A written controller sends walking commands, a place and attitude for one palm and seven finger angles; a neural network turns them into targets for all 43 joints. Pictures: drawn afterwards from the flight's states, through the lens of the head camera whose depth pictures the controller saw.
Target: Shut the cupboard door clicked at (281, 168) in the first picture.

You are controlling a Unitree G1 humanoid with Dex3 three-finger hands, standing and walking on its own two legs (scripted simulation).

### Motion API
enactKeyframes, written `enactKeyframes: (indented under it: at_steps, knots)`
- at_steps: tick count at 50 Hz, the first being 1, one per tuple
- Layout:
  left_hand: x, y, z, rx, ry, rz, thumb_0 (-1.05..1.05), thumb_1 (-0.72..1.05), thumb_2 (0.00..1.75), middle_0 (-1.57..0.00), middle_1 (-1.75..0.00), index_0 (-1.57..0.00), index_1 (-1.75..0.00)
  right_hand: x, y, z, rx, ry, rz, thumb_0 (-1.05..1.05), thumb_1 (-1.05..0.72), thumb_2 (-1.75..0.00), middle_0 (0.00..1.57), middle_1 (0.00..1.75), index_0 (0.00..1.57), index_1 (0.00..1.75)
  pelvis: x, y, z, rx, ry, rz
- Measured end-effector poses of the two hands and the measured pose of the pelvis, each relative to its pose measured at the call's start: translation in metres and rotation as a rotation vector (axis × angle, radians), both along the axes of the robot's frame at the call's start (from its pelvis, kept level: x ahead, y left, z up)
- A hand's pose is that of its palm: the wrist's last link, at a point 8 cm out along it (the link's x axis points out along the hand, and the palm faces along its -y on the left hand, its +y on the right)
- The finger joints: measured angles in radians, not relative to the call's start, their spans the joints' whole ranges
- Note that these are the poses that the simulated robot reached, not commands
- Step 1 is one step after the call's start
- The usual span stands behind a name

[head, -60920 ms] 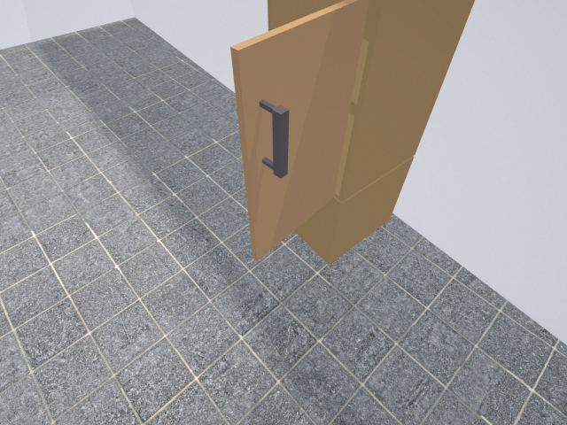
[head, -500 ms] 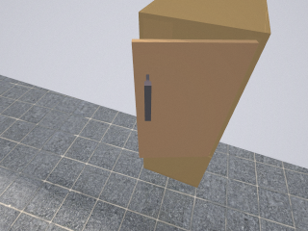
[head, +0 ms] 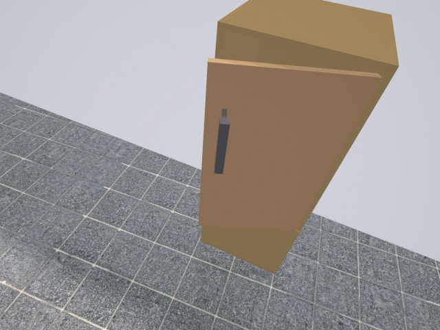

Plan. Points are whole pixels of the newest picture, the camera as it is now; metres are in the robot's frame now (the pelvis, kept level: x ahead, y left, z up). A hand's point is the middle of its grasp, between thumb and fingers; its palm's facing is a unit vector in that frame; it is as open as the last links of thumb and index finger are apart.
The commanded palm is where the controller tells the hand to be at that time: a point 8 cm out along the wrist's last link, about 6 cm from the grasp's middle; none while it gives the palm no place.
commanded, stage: shuffle to correct the standing spot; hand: left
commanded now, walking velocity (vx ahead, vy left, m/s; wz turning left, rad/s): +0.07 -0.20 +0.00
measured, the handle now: (221, 142) +0.50 +0.03 +0.07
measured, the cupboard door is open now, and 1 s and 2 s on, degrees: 23 23 23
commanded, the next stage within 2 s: come to a stop and stand still in 1.04 s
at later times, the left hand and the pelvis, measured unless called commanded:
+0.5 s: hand out of the picture -0.02 +0.10 -0.19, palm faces +0.01 -1.00 -0.07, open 7.4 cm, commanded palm none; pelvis +0.02 -0.05 -0.01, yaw -2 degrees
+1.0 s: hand out of the picture +0.04 +0.03 -0.19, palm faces +0.05 -0.99 -0.09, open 7.4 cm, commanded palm none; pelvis +0.05 -0.13 +0.00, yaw +1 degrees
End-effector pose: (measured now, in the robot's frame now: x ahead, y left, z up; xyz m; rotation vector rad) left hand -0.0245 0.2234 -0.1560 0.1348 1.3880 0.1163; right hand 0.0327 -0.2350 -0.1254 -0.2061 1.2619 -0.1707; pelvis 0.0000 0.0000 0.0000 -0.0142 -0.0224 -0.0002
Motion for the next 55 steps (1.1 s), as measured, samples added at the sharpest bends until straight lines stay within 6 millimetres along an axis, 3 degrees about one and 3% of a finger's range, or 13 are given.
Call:
enactKeyframes:
  at_steps: [11,18,22,25,29,32,35,39,45,55]
  knots:
    - [-0.028,-0.032,0.002,-0.021,0.094,0.031,0.01,0.91,0.90,-0.19,-0.30,-0.19,-0.30,-0.023,-0.022,-0.008,0.004,0.078,-0.057,0.01,-0.91,-0.90,0.20,0.30,0.21,0.30,0.002,-0.026,-0.002,-0.007,0.024,-0.010]
    - [-0.030,-0.057,-0.011,-0.061,0.110,0.078,0.01,0.91,0.90,-0.19,-0.30,-0.19,-0.30,-0.019,-0.031,-0.009,-0.022,0.105,-0.041,0.01,-0.91,-0.90,0.20,0.30,0.20,0.30,0.015,-0.037,-0.009,-0.026,0.016,0.019]
    - [-0.016,-0.070,-0.016,-0.094,0.117,0.047,0.01,0.91,0.90,-0.19,-0.30,-0.19,-0.30,-0.011,-0.031,-0.008,-0.020,0.076,-0.062,0.01,-0.91,-0.90,0.20,0.30,0.20,0.30,0.019,-0.042,-0.009,-0.005,0.016,-0.014]
    - [0.005,-0.075,-0.011,-0.094,0.093,0.017,0.01,0.91,0.90,-0.19,-0.30,-0.20,-0.30,-0.012,-0.038,-0.006,-0.016,0.060,-0.084,0.01,-0.92,-0.90,0.20,0.30,0.21,0.30,0.018,-0.049,-0.006,-0.001,0.022,-0.028]
    - [0.040,-0.079,-0.002,-0.053,0.005,0.005,0.01,0.92,0.90,-0.19,-0.30,-0.20,-0.30,-0.015,-0.054,-0.008,0.002,0.078,-0.086,0.01,-0.92,-0.90,0.20,0.30,0.21,0.30,0.018,-0.064,-0.002,-0.009,0.029,-0.011]
    - [0.053,-0.079,-0.001,0.001,-0.048,0.018,0.02,0.93,0.90,-0.19,-0.30,-0.20,-0.30,-0.016,-0.072,-0.016,0.016,0.104,-0.084,0.01,-0.91,-0.90,0.20,0.30,0.21,0.30,0.021,-0.081,-0.008,-0.002,0.030,0.008]
    - [0.058,-0.084,0.003,0.032,-0.075,0.052,0.02,0.93,0.90,-0.19,-0.30,-0.20,-0.30,-0.010,-0.086,-0.017,0.018,0.135,-0.062,0.01,-0.91,-0.90,0.20,0.30,0.21,0.30,0.027,-0.094,-0.007,-0.007,0.030,0.034]
    - [0.054,-0.096,0.004,0.030,-0.060,0.080,0.01,0.92,0.90,-0.19,-0.30,-0.19,-0.30,0.015,-0.097,-0.011,0.007,0.117,-0.026,0.01,-0.91,-0.90,0.20,0.30,0.20,0.30,0.036,-0.103,-0.003,-0.003,0.031,0.047]
    - [0.047,-0.120,-0.017,-0.041,0.026,0.071,0.01,0.91,0.90,-0.19,-0.30,-0.19,-0.30,0.054,-0.103,-0.011,-0.027,0.014,-0.002,0.01,-0.92,-0.90,0.20,0.30,0.20,0.30,0.047,-0.110,-0.014,-0.010,0.025,0.029]
    - [0.085,-0.148,0.003,-0.039,0.010,0.050,0.02,0.93,0.90,-0.19,-0.30,-0.20,-0.30,0.048,-0.144,0.003,-0.025,0.061,-0.020,0.01,-0.92,-0.90,0.20,0.30,0.21,0.30,0.053,-0.148,0.004,-0.018,0.037,0.016]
